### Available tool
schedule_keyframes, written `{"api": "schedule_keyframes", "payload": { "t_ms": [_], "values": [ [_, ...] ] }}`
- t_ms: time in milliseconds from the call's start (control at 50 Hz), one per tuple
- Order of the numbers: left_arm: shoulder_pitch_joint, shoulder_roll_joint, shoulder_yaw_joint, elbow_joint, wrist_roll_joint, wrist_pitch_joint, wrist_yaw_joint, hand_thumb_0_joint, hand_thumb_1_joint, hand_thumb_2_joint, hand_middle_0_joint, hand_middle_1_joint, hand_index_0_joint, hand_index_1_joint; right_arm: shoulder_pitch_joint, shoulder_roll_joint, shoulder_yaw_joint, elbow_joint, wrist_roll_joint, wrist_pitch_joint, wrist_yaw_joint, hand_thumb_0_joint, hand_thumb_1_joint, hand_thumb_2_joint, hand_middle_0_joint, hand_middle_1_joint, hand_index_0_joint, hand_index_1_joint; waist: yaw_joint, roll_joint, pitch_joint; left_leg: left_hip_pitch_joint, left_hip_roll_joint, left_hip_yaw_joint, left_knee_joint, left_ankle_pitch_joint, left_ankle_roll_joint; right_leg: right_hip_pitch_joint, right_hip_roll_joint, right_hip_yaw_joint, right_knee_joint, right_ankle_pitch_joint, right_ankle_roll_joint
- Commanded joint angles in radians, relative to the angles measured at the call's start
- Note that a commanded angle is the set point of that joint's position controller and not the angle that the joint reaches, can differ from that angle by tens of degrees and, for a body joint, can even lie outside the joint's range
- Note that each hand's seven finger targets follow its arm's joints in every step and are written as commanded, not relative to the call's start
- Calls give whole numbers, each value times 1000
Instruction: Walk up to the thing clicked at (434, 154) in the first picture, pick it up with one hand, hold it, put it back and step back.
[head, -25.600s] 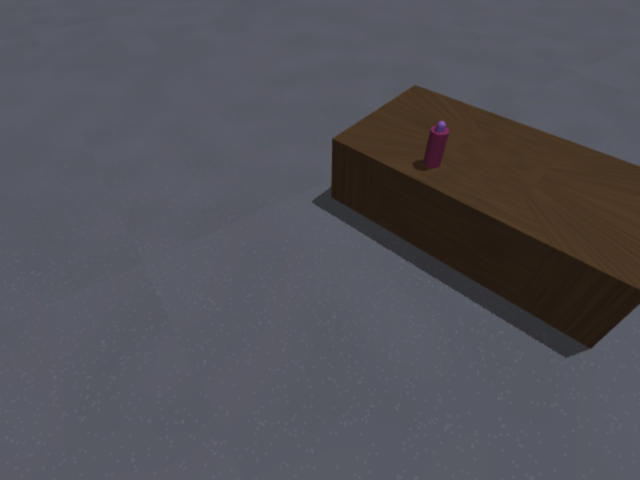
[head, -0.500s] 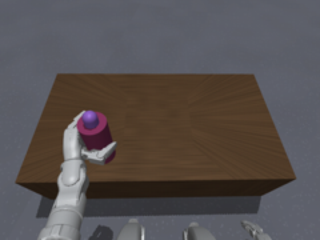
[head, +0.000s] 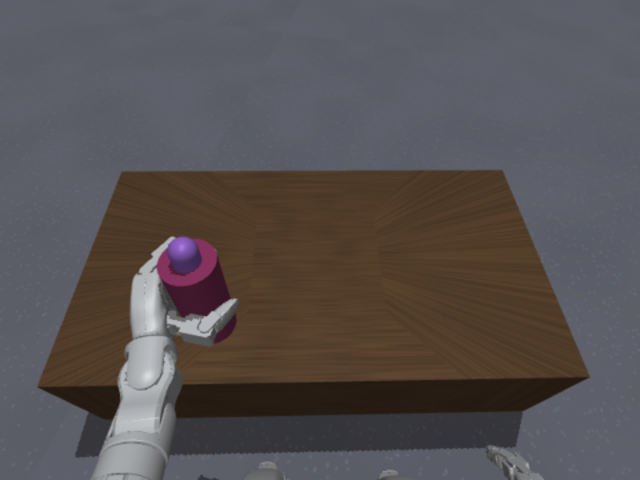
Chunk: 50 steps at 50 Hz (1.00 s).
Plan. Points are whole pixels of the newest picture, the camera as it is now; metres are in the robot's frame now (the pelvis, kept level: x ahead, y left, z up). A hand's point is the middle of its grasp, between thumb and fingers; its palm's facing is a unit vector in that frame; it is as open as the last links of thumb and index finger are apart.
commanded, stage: lift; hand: left
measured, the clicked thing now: (198, 288) +0.35 +0.17 +0.04
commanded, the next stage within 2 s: hold in 0.06 s
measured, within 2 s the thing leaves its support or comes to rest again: neither
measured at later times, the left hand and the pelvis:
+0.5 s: hand (197, 293) +0.34 +0.17 +0.04, palm faces +0.17 -0.99 -0.03, open 9.6 cm; pelvis +0.00 +0.00 +0.01, yaw +0 degrees
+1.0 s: hand (199, 304) +0.32 +0.16 +0.04, palm faces +0.17 -0.98 -0.02, open 9.6 cm; pelvis +0.00 +0.00 +0.01, yaw +0 degrees
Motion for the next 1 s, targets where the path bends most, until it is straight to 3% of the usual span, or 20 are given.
{"api": "schedule_keyframes", "payload": {
  "t_ms": [0,100,140,160,200,220,300,340,440,520,600,640,700,740,760,800,840,880,940,980],
  "values": [
    [-366,139,49,-336,-17,-117,3,0,196,1375,-1311,-1487,-1323,-1497,8,-136,-50,-112,0,-38,-10,0,-914,-905,199,300,199,300,-1,54,-378,264,-19,5,-127,356,13,172,6,-3,-117,389,-15],
    [-357,140,55,-358,-22,-117,1,0,217,1380,-1321,-1494,-1334,-1503,0,-136,-52,-115,2,-40,-12,0,-916,-906,199,300,199,300,2,40,-368,267,-21,7,-144,334,13,194,5,0,-136,378,-13],
    [-345,110,21,-356,-21,-109,-1,0,201,1391,-1322,-1511,-1338,-1518,-4,-135,-50,-119,2,-42,-11,0,-914,-906,199,300,199,300,-13,46,-347,277,-22,10,-155,326,12,187,6,0,-145,373,-14],
    [-348,116,35,-352,-22,-108,4,0,181,1311,-1318,-1492,-1339,-1491,-4,-138,-52,-115,3,-45,-12,0,-922,-905,199,300,200,300,-4,49,-334,282,-20,7,-161,320,10,175,7,-3,-146,359,-16],
    [-344,129,41,-350,-18,-106,3,0,170,1287,-1290,-1458,-1310,-1458,0,-139,-55,-108,1,-43,-10,0,-918,-904,199,300,200,300,-4,50,-349,301,-18,4,-160,359,10,181,9,-7,-146,382,-17],
    [-337,115,23,-351,-15,-105,4,0,189,1286,-1295,-1460,-1314,-1459,2,-138,-53,-106,1,-45,-8,0,-919,-904,200,300,200,300,-3,49,-347,313,-15,-1,-163,375,8,179,10,-12,-141,386,-19],
    [-330,132,44,-371,-16,-104,6,0,155,1288,-1297,-1466,-1316,-1467,-1,-135,-54,-114,1,-43,-9,0,-925,-906,199,300,200,300,6,47,-366,316,-17,5,-167,372,11,212,8,-5,-155,393,-15],
    [-330,102,18,-376,-24,-102,4,0,179,1287,-1302,-1469,-1322,-1468,-6,-133,-49,-115,4,-48,-8,0,-923,-905,200,300,200,300,-1,43,-347,312,-18,4,-170,376,10,217,7,-5,-154,402,-14],
    [-320,104,21,-379,-17,-100,4,0,159,1299,-1299,-1475,-1318,-1476,-6,-136,-54,-109,-1,-48,-2,0,-921,-905,199,300,200,300,7,63,-339,346,-8,-8,-184,424,0,194,10,-19,-146,392,-23],
    [-315,121,33,-409,-20,-98,3,0,196,1308,-1316,-1491,-1336,-1490,-21,-135,-52,-123,5,-50,-5,0,-924,-906,199,300,200,300,13,63,-340,341,-15,2,-191,379,5,218,8,-8,-167,383,-18],
    [-287,102,25,-395,-26,-89,7,0,172,1315,-1317,-1499,-1337,-1499,-30,-136,-51,-123,8,-54,-7,0,-927,-907,199,300,200,300,10,43,-304,327,-17,5,-204,342,6,221,7,-8,-177,360,-17],
    [-298,99,10,-439,-20,-88,8,0,194,1304,-1300,-1477,-1319,-1477,-33,-132,-49,-133,7,-53,-10,0,-924,-907,199,300,200,300,6,29,-342,338,-17,6,-200,354,8,243,6,-6,-179,377,-13],
    [-291,81,-6,-413,-21,-82,6,0,193,1303,-1303,-1481,-1322,-1481,-35,-130,-47,-128,7,-59,-11,0,-925,-907,199,300,200,300,-2,31,-293,319,-20,10,-203,338,9,231,4,-4,-185,373,-12],
    [-281,120,36,-408,-15,-83,10,0,229,1306,-1304,-1478,-1322,-1477,-31,-134,-52,-123,7,-56,-11,0,-921,-906,199,300,200,300,12,39,-304,327,-17,9,-207,346,9,230,5,-5,-185,370,-14],
    [-303,109,14,-431,-14,-85,7,0,229,1313,-1297,-1481,-1317,-1480,-38,-131,-49,-130,6,-57,-9,0,-917,-905,199,300,200,300,8,50,-301,332,-18,9,-211,336,7,230,3,-5,-186,359,-15],
    [-283,92,13,-405,-19,-82,7,0,231,1328,-1306,-1497,-1326,-1496,-35,-130,-48,-125,7,-58,-9,0,-922,-907,199,300,200,300,3,36,-314,337,-17,5,-210,336,7,230,5,-7,-184,359,-15],
    [-290,117,52,-394,-25,-85,9,0,240,1321,-1290,-1480,-1310,-1479,-46,-131,-47,-128,8,-58,-12,0,-915,-906,199,300,200,300,13,20,-280,300,-22,13,-214,300,10,243,0,0,-196,345,-10],
    [-278,90,16,-401,-18,-88,5,0,240,1327,-1292,-1486,-1313,-1485,-44,-127,-46,-128,6,-60,-9,0,-917,-906,199,300,200,300,7,36,-283,310,-24,15,-218,293,9,230,-1,2,-196,340,-11],
    [-282,104,30,-392,-19,-98,2,0,247,1318,-1296,-1483,-1316,-1481,-47,-131,-51,-122,5,-64,-11,0,-919,-907,199,300,200,300,1,8,-283,305,-25,15,-216,272,13,229,-2,1,-199,326,-8],
    [-308,118,35,-424,-21,-105,-4,0,242,1310,-1298,-1483,-1320,-1480,-60,-130,-47,-134,6,-67,-11,0,-920,-906,199,300,200,300,8,60,-288,315,-28,17,-218,268,9,224,-5,6,-199,318,-11]
  ]
}}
